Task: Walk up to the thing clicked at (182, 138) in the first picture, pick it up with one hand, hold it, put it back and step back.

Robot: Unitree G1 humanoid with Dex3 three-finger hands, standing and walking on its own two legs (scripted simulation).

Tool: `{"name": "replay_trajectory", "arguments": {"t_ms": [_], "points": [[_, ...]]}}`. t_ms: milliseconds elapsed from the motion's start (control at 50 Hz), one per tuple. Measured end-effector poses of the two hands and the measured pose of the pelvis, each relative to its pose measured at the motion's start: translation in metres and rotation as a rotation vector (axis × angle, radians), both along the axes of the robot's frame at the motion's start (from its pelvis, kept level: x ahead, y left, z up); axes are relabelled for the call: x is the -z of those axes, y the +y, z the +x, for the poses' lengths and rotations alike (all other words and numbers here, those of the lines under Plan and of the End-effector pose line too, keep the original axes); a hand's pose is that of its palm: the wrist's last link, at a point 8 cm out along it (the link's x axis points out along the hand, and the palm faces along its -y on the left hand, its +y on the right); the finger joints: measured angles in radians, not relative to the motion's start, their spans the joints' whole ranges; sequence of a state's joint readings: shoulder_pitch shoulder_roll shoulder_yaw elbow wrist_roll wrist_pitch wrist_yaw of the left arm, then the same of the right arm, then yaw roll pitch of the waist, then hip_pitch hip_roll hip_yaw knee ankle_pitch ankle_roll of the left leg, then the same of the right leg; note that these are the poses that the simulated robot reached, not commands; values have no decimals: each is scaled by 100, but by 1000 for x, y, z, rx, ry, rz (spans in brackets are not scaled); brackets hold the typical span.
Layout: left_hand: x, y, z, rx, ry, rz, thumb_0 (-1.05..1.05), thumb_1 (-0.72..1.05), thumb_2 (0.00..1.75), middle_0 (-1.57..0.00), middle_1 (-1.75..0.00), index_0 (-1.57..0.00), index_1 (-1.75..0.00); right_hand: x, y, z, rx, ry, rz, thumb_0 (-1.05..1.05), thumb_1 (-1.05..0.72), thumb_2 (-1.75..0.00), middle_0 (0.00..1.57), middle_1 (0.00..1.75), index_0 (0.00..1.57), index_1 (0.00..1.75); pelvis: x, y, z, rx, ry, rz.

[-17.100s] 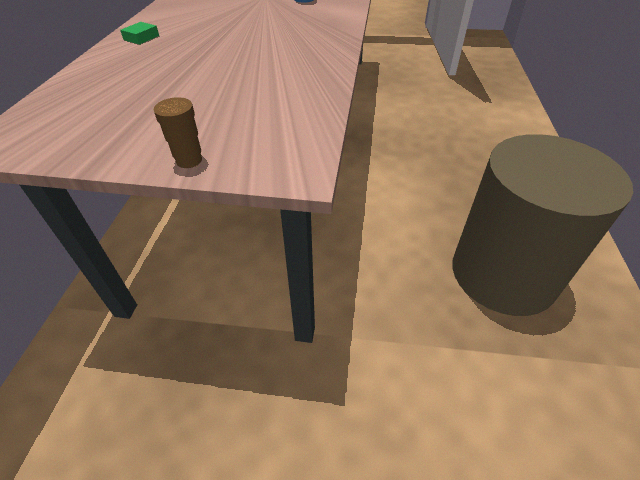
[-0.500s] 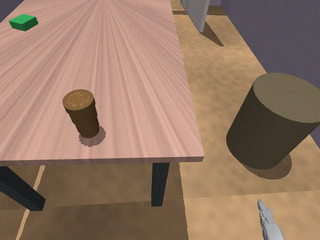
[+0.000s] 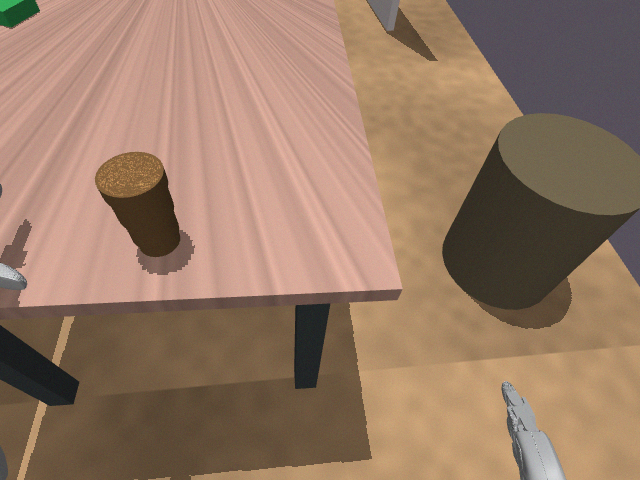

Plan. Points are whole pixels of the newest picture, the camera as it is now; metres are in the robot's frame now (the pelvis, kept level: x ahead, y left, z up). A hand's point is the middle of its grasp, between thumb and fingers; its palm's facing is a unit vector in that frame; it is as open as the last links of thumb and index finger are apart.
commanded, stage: close in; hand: left
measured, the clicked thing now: (146, 210) +0.46 +0.20 +0.07
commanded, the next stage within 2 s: rest palm in 0.62 s
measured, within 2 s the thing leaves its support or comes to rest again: leaves its support in 1.82 s
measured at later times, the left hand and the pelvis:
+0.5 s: hand (124, 227) +0.44 +0.23 +0.06, palm faces +0.15 -0.99 +0.01, open 17.6 cm; pelvis +0.00 +0.00 -0.02, yaw -1 degrees
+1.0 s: hand (148, 217) +0.46 +0.20 +0.06, palm faces +0.18 -0.98 +0.00, open 17.2 cm; pelvis -0.01 -0.01 -0.02, yaw -2 degrees
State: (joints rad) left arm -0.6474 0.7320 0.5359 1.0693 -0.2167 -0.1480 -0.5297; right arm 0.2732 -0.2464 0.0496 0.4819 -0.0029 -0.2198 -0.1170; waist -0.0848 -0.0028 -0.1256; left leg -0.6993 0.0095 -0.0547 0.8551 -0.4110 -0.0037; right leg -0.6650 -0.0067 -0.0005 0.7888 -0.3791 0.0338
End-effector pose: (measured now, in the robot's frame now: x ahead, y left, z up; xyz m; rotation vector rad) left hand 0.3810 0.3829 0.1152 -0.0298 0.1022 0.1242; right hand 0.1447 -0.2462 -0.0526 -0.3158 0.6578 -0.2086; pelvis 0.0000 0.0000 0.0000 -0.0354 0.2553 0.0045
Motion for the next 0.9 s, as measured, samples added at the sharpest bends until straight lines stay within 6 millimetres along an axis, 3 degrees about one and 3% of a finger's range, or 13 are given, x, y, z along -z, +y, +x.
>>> {"name": "replay_trajectory", "arguments": {"t_ms": [180,460,900], "points": [[59,-64,32,26,-19,-25,-2,-59,7,-6,-6,-5,-7,0,-15,-12,33,29,-19,-1,54,-5,5,5,6,6,13,-1,1,21,36,-5],[55,-100,32,-29,-58,19,-2,-59,3,-7,-5,-7,-5,0,-14,-9,36,13,37,-1,52,-5,5,5,6,6,18,-3,0,26,25,3],[54,-134,43,-48,-62,25,-2,-60,1,-10,-2,-10,-2,-2,-24,-30,70,29,34,-1,52,-5,5,5,6,5,21,-6,-13,34,17,12]]}}
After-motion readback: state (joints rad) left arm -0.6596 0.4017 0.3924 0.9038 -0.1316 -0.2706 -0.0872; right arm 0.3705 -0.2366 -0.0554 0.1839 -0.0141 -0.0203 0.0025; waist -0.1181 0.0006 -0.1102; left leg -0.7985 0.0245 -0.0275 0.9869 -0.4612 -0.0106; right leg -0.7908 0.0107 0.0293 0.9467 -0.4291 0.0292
